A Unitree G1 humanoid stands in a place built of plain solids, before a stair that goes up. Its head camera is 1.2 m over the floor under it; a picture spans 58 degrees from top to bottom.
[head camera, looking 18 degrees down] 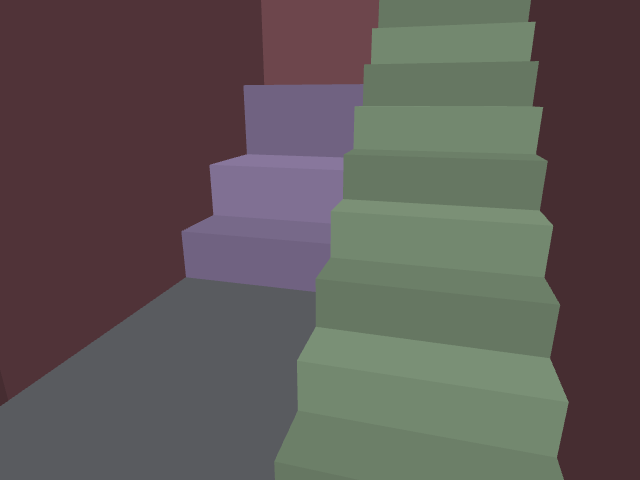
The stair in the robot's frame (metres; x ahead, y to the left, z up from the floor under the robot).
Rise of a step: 0.19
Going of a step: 0.23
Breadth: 0.80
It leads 15 degrees to the right of straight ahead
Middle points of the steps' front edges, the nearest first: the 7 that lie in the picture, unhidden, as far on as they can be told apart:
1.12 -0.31 0.39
1.34 -0.37 0.58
1.56 -0.43 0.78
1.78 -0.49 0.97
2.00 -0.55 1.17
2.22 -0.61 1.37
2.44 -0.66 1.56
